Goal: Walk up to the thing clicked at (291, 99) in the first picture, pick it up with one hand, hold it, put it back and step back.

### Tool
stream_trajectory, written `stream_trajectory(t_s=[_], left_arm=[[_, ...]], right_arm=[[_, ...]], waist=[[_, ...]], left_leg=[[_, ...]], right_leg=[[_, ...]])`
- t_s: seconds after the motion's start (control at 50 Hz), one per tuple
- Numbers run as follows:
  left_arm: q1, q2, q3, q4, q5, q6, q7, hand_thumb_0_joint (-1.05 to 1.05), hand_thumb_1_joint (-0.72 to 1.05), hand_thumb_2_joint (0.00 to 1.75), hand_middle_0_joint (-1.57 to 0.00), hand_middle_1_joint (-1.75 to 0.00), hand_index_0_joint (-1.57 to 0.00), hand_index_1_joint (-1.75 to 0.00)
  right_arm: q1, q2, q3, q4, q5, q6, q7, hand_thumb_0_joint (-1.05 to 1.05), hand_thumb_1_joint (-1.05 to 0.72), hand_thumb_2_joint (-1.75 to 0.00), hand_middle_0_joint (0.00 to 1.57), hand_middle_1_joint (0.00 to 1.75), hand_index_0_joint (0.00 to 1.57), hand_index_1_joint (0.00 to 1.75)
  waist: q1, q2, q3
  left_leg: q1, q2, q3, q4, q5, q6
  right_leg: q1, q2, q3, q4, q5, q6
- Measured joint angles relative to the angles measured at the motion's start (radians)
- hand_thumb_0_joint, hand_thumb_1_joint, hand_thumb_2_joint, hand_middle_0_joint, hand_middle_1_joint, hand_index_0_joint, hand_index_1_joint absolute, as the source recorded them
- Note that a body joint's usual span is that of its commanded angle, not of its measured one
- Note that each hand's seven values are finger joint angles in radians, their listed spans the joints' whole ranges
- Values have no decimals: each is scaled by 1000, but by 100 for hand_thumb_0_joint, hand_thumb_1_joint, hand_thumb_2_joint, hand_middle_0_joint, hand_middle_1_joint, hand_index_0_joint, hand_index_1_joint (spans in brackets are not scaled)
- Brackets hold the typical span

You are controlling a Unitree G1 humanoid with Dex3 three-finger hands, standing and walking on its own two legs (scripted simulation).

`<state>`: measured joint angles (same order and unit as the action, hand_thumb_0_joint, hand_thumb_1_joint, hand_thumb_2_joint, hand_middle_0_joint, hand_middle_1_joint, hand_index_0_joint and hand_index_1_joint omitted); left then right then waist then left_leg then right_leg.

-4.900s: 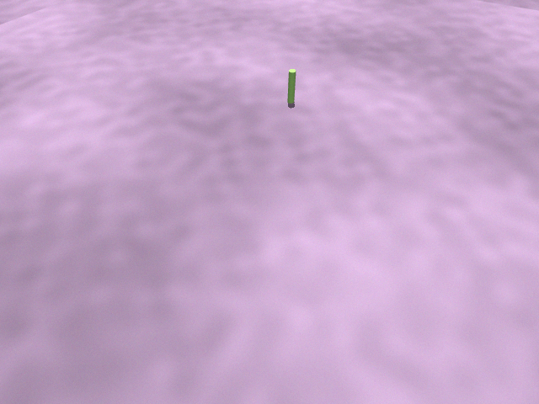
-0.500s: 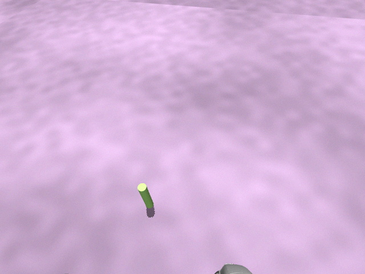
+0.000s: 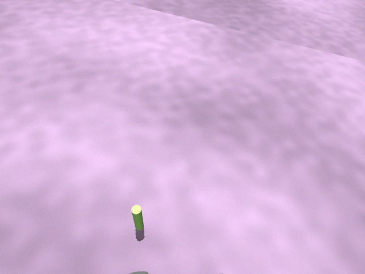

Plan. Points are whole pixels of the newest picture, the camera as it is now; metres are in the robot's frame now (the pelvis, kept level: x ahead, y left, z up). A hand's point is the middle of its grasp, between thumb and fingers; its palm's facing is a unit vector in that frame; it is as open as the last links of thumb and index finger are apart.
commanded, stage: walk up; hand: left
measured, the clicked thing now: (138, 218) +0.47 +0.18 -0.65
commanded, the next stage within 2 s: stand in 1.72 s
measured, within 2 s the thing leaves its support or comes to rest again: neither
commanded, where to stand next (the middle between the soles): +0.11 -0.02 m, yaw +0 degrees
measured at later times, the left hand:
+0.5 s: hand out of the picture +0.10 +0.25 -0.14, palm faces -0.06 -0.92 -0.38, open 7.4 cm
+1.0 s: hand out of the picture +0.15 +0.23 -0.14, palm faces -0.06 -0.95 -0.31, open 7.4 cm
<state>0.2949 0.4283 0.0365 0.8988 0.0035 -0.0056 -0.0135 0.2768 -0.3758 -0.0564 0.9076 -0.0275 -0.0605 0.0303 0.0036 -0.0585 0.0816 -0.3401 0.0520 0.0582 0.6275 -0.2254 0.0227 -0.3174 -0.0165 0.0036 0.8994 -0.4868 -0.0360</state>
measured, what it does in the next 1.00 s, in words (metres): steps on the spot: right foot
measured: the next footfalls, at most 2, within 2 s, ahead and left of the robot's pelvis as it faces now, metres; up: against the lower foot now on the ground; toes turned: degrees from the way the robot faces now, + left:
right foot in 0.32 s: +0.09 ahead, -0.15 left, +0.00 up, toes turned -3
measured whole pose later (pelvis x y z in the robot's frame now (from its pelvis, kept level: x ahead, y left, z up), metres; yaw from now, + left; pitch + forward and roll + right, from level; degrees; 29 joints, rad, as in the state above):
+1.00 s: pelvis +0.05 -0.01 +0.02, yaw -2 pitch -3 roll +0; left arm 0.07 0.35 0.00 1.15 0.00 0.00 -0.02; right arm 0.11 -0.37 0.00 1.16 -0.01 -0.03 0.00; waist -0.01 -0.02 0.04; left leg -0.15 0.04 0.07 0.37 -0.17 -0.01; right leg -0.13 -0.03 -0.02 0.36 -0.19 0.02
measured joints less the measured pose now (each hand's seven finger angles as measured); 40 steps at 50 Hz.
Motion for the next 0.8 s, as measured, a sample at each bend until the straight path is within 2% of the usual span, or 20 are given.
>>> stream_trajectory(t_s=[0.04,0.12,0.2,0.26,0.3,0.32,0.36,0.4,0.46,0.6,0.8], left_arm=[[-8,1,-5,13,-1,3,1,1,90,90,-20,-30,-20,-30],[-26,-3,-5,27,-5,7,-5,0,90,90,-21,-30,-20,-30],[-29,-9,-3,55,0,15,-7,0,90,90,-21,-30,-20,-30],[-32,-15,-1,82,3,15,-4,0,90,90,-21,-30,-20,-30],[-33,-18,2,97,6,9,-1,0,90,90,-21,-30,-20,-30],[-37,-22,4,107,8,4,3,0,90,90,-21,-30,-20,-30],[-49,-45,3,122,16,-6,10,0,90,90,-20,-30,-20,-30],[-59,-52,-7,126,15,-9,6,0,90,90,-20,-30,-20,-30],[-85,-63,-20,132,7,-4,2,0,90,90,-21,-30,-20,-30],[-163,-78,-31,149,2,-4,-3,0,90,90,-21,-30,-20,-30],[-227,-80,-33,198,-4,-4,-6,0,90,90,-21,-30,-20,-30]], right_arm=[[-5,15,10,-13,3,-4,-6,0,-90,-90,21,30,20,30],[-11,21,24,-23,10,-8,-15,0,-90,-90,21,30,20,30],[-27,11,24,-20,7,6,-21,0,-90,-90,21,30,20,30],[-45,-2,23,-16,5,18,-20,0,-90,-90,21,30,20,30],[-58,-10,24,-11,7,29,-19,0,-90,-90,21,30,20,30],[-65,-15,24,-6,11,34,-19,0,-90,-90,21,30,20,30],[-84,-22,25,15,22,47,-24,0,-90,-90,21,30,20,30],[-93,-11,32,34,29,51,-27,0,-90,-90,21,30,20,30],[-106,-1,42,66,31,42,-22,0,-90,-90,21,30,20,30],[-122,25,60,151,23,43,-10,0,-90,-90,21,30,20,30],[-137,14,60,232,14,30,-19,0,-90,-90,21,30,20,30]], waist=[[-8,-10,11],[-13,-22,26],[-12,-13,25],[-11,7,21],[-9,23,16],[-5,37,16],[-5,88,23],[1,89,13],[0,90,4],[-7,68,-24],[-21,30,-38]], left_leg=[[27,2,4,-37,12,3],[63,-9,19,-100,34,8],[75,-15,40,-108,26,11],[62,-11,53,-71,0,8],[45,-4,58,-26,-27,1],[36,5,58,3,-44,-5],[31,32,35,35,-62,-13],[41,6,16,23,-111,-11],[73,-11,16,-49,-11,-18],[120,-14,14,-131,14,-28],[169,-13,13,-224,48,-30]], right_leg=[[-44,15,15,71,7,-5],[-96,-1,47,67,86,6],[-87,-26,53,-43,122,25],[-43,-38,25,-150,136,28],[7,-34,3,-237,164,24],[32,-24,-1,-282,206,31],[53,3,-19,-298,217,47],[53,-6,-14,-293,209,46],[59,-18,-10,-299,208,50],[106,-18,-15,-379,241,50],[164,-12,-20,-491,286,52]])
